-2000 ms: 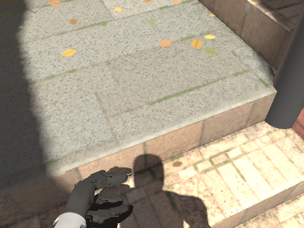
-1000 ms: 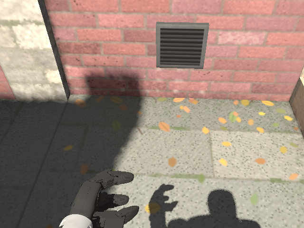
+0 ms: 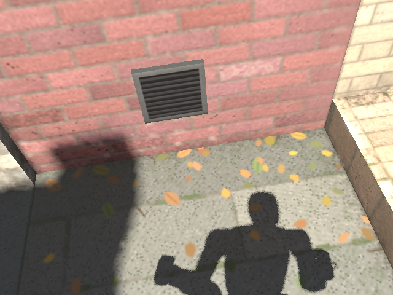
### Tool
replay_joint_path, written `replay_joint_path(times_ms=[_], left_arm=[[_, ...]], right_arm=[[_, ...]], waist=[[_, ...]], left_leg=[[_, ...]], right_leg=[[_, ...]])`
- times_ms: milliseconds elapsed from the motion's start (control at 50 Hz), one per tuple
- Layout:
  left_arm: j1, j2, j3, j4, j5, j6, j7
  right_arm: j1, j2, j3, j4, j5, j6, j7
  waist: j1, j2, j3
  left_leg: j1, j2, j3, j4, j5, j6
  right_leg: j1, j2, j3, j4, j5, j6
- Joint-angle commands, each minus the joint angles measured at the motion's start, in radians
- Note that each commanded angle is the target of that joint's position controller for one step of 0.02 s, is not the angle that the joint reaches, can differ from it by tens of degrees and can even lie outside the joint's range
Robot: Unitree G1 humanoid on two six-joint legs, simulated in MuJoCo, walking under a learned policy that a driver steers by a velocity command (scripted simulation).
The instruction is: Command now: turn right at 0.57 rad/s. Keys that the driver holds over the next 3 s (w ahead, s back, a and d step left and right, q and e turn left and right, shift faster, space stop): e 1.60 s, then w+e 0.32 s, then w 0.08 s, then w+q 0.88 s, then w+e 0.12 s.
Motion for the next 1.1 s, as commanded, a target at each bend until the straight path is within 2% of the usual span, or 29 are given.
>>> replay_joint_path(times_ms=[20, 60, 100, 160, 200, 220, 240, 260, 280, 320, 340, 380, 440, 500, 540, 560, 580, 600, 620, 640, 660, 680, 700, 740, 780, 880, 920, 980, 1100], left_arm=[[-0.072, 0.134, 0.034, -0.106, -0.014, -0.012, 0.013], [-0.065, 0.143, 0.039, -0.113, -0.011, -0.002, 0.020], [-0.080, 0.153, 0.046, -0.128, -0.009, 0.007, 0.024], [-0.070, 0.152, 0.050, -0.118, -0.029, 0.018, 0.013], [-0.117, 0.145, 0.052, -0.121, -0.052, 0.030, 0.016], [-0.122, 0.129, 0.053, -0.126, -0.058, 0.032, 0.019], [-0.120, 0.068, 0.036, -0.146, -0.057, 0.023, 0.018], [-0.143, 0.133, 0.051, -0.171, -0.045, 0.012, 0.013], [-0.132, 0.199, 0.072, -0.142, -0.032, 0.002, 0.007], [-0.082, 0.157, 0.062, -0.091, -0.046, 0.012, -0.002], [-0.087, 0.140, 0.055, -0.089, -0.043, 0.019, -0.003], [-0.116, 0.101, 0.035, -0.091, -0.048, 0.025, -0.008], [-0.197, 0.036, -0.006, -0.133, -0.043, 0.026, -0.028], [-0.177, 0.084, 0.004, -0.133, -0.041, 0.030, -0.054], [-0.093, 0.102, 0.013, -0.105, -0.043, 0.034, -0.071], [-0.040, 0.129, 0.026, -0.086, -0.040, 0.032, -0.070], [0.013, 0.180, 0.042, -0.080, -0.039, 0.025, -0.064], [0.034, 0.327, 0.069, -0.105, -0.024, 0.020, -0.051], [0.059, 0.255, 0.052, -0.132, -0.001, -0.006, -0.048], [0.006, 0.217, 0.032, -0.134, 0.010, -0.022, -0.039], [-0.045, 0.198, 0.030, -0.133, -0.003, -0.026, -0.028], [-0.078, 0.194, 0.030, -0.133, -0.026, -0.022, -0.023], [-0.095, 0.188, 0.024, -0.137, -0.034, -0.019, -0.019], [-0.088, 0.169, 0.015, -0.135, -0.026, -0.014, -0.024], [-0.081, 0.158, 0.006, -0.143, -0.015, -0.021, -0.033], [-0.074, 0.159, 0.002, -0.150, -0.016, -0.027, -0.017], [-0.074, 0.164, 0.005, -0.149, -0.018, -0.024, -0.013], [-0.096, 0.198, 0.022, -0.158, -0.022, -0.028, -0.011], [-0.099, 0.191, 0.028, -0.173, -0.039, -0.013, -0.037]], right_arm=[[-0.052, -0.023, 0.012, -0.114, -0.001, -0.017, 0.001], [-0.067, -0.003, 0.029, -0.130, 0.004, -0.017, 0.008], [-0.040, -0.023, 0.028, -0.120, 0.019, -0.022, 0.013], [-0.009, -0.037, 0.024, -0.117, 0.021, -0.031, 0.020], [0.081, -0.037, 0.015, -0.090, 0.016, -0.042, 0.031], [0.125, -0.067, 0.003, -0.073, 0.003, -0.045, 0.035], [0.109, -0.144, -0.012, -0.081, -0.025, -0.040, 0.026], [0.045, -0.174, -0.021, -0.111, -0.063, -0.042, 0.025], [0.002, -0.112, -0.007, -0.155, -0.062, -0.048, 0.017], [-0.063, -0.062, 0.015, -0.178, -0.019, -0.040, 0.000], [-0.062, -0.062, 0.020, -0.177, -0.003, -0.041, -0.004], [-0.039, -0.062, 0.025, -0.170, -0.001, -0.033, -0.004], [0.017, -0.114, 0.010, -0.143, 0.011, -0.015, -0.005], [0.051, -0.175, -0.008, -0.125, 0.016, -0.011, 0.011], [0.035, -0.193, -0.013, -0.119, 0.034, -0.014, 0.018], [0.066, -0.178, -0.010, -0.098, 0.034, -0.016, 0.021], [0.094, -0.131, -0.001, -0.085, 0.020, -0.020, 0.026], [0.022, -0.077, 0.023, -0.160, -0.016, -0.032, 0.016], [-0.084, -0.117, 0.014, -0.180, -0.006, -0.038, 0.002], [-0.092, -0.117, 0.014, -0.181, 0.015, -0.036, 0.006], [-0.070, -0.105, 0.015, -0.180, 0.017, -0.031, 0.010], [-0.057, -0.109, 0.011, -0.171, 0.003, -0.027, 0.006], [-0.042, -0.114, 0.007, -0.167, -0.004, -0.024, 0.003], [0.007, -0.100, 0.009, -0.154, 0.000, -0.019, -0.002], [0.003, -0.098, 0.016, -0.160, 0.021, -0.012, -0.008], [-0.015, -0.087, 0.023, -0.185, 0.008, -0.008, -0.015], [-0.053, -0.081, 0.029, -0.206, 0.017, -0.011, -0.012], [-0.068, -0.060, 0.038, -0.210, 0.021, -0.011, -0.001], [0.008, -0.051, 0.041, -0.187, 0.032, -0.001, 0.013]], waist=[[-0.023, -0.157, -0.156], [-0.010, -0.171, -0.154], [-0.008, -0.192, -0.149], [-0.006, -0.207, -0.123], [-0.067, -0.197, -0.120], [-0.077, -0.147, -0.127], [-0.041, 0.098, -0.100], [-0.040, 0.357, -0.061], [-0.043, 0.248, -0.066], [-0.001, 0.099, -0.042], [-0.011, 0.087, -0.021], [-0.031, 0.069, -0.016], [-0.079, 0.138, -0.039], [-0.086, 0.148, -0.053], [-0.034, 0.144, -0.056], [-0.012, 0.099, -0.055], [-0.006, -0.042, -0.074], [-0.002, -0.384, -0.083], [0.081, -0.270, -0.156], [0.048, -0.204, -0.140], [0.016, -0.151, -0.113], [0.003, -0.102, -0.089], [-0.013, -0.096, -0.082], [-0.026, -0.125, -0.100], [-0.020, -0.134, -0.096], [-0.005, -0.172, -0.085], [-0.001, -0.189, -0.079], [-0.006, -0.207, -0.074], [-0.007, -0.236, -0.094]], left_leg=[[-0.031, 0.002, -0.045, -0.065, 0.031, -0.005], [0.036, -0.009, -0.041, -0.206, -0.001, 0.001], [0.125, -0.021, -0.045, -0.307, -0.050, 0.003], [0.217, -0.048, -0.048, -0.473, -0.081, 0.014], [0.362, -0.053, -0.025, -0.710, 0.061, 0.047], [0.483, 0.009, -0.071, -0.756, 0.166, 0.081], [0.577, 0.226, -0.250, -0.801, 0.390, 0.166], [0.464, 0.428, -0.492, -0.876, 0.540, 0.345], [0.461, 0.429, -0.459, -0.872, 0.473, 0.372], [0.424, 0.286, -0.274, -0.856, 0.286, 0.287], [0.439, 0.272, -0.234, -0.853, 0.289, 0.285], [0.477, 0.205, -0.125, -0.854, 0.288, 0.267], [0.526, 0.198, -0.053, -0.849, 0.279, 0.269], [0.524, 0.249, -0.052, -0.832, 0.309, 0.289], [0.491, 0.257, -0.031, -0.777, 0.337, 0.255], [0.432, 0.233, 0.000, -0.726, 0.293, 0.208], [0.294, 0.174, 0.098, -0.559, 0.143, 0.128], [-0.038, 0.014, 0.170, -0.313, -0.240, 0.024], [-0.053, 0.000, -0.025, -0.070, -0.319, 0.005], [-0.090, 0.020, -0.057, 0.042, -0.258, 0.004], [-0.104, 0.035, -0.066, 0.054, -0.197, 0.012], [-0.112, 0.044, -0.080, 0.040, -0.124, 0.011], [-0.081, 0.043, -0.078, 0.033, -0.068, 0.006], [-0.033, 0.013, -0.063, 0.074, 0.020, -0.008], [-0.049, -0.006, -0.076, 0.063, 0.092, -0.005], [-0.087, -0.021, -0.095, -0.013, 0.152, -0.010], [-0.070, -0.021, -0.100, -0.087, 0.136, -0.008], [0.027, -0.029, -0.085, -0.227, 0.101, 0.009], [0.252, -0.079, -0.047, -0.530, -0.025, 0.041]], right_leg=[[0.191, -0.205, 0.293, -0.187, 0.181, -0.170], [0.190, -0.194, 0.310, -0.189, 0.145, -0.167], [0.176, -0.188, 0.347, -0.199, 0.084, -0.168], [0.181, -0.175, 0.417, -0.187, 0.151, -0.179], [0.152, -0.125, 0.408, -0.136, 0.140, -0.130], [0.045, -0.071, 0.364, -0.068, 0.044, -0.085], [-0.155, 0.050, 0.174, 0.167, -0.147, -0.010], [-0.280, 0.110, 0.019, 0.363, -0.421, 0.053], [-0.280, 0.024, 0.047, 0.583, -0.370, 0.088], [-0.260, 0.004, 0.038, 0.733, -0.254, 0.105], [-0.286, -0.005, 0.032, 0.763, -0.208, 0.113], [-0.270, -0.017, -0.029, 0.654, -0.142, 0.129], [-0.168, -0.052, -0.091, 0.384, -0.150, 0.133], [-0.027, -0.041, -0.150, 0.180, -0.207, 0.106], [0.107, -0.026, -0.171, -0.030, -0.049, 0.058], [0.217, -0.005, -0.154, -0.135, 0.030, 0.021], [0.385, -0.086, -0.007, -0.177, 0.199, -0.022], [0.491, -0.362, 0.427, -0.230, 0.327, -0.198], [0.462, -0.414, 0.539, -0.257, 0.374, -0.304], [0.442, -0.397, 0.452, -0.242, 0.382, -0.296], [0.413, -0.341, 0.385, -0.224, 0.356, -0.254], [0.386, -0.302, 0.346, -0.225, 0.297, -0.213], [0.348, -0.270, 0.314, -0.231, 0.296, -0.198], [0.295, -0.231, 0.292, -0.244, 0.259, -0.198], [0.272, -0.220, 0.320, -0.261, 0.152, -0.209], [0.289, -0.195, 0.390, -0.268, 0.000, -0.202], [0.276, -0.180, 0.413, -0.252, -0.022, -0.197], [0.205, -0.183, 0.430, -0.202, -0.004, -0.173], [0.170, -0.149, 0.478, -0.156, 0.204, -0.163]])
Next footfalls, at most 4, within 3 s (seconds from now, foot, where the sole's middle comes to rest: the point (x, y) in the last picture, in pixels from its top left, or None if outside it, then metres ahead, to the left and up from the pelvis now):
0.22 left None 0.04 0.13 -0.77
0.58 right None -0.02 -0.11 -0.77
1.16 left None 0.08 0.09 -0.77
1.54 right None -0.09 -0.08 -0.77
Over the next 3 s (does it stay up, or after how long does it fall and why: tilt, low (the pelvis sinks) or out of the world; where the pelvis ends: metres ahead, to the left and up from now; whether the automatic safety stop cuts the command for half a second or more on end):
stays up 0.30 -0.36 0.01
